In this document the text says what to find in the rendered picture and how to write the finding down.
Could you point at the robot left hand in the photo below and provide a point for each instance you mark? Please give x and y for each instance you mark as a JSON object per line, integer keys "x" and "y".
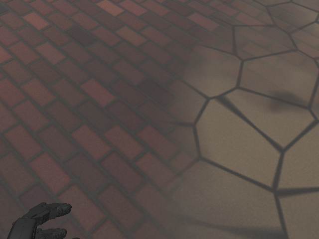
{"x": 26, "y": 226}

